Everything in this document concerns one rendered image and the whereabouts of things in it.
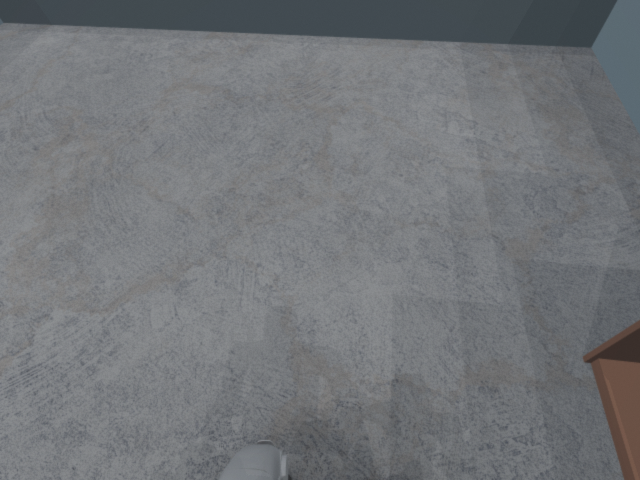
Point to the wardrobe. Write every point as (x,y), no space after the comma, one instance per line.
(616,367)

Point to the robot left shin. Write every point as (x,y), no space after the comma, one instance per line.
(265,442)

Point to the left robot thigh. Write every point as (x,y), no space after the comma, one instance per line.
(257,462)

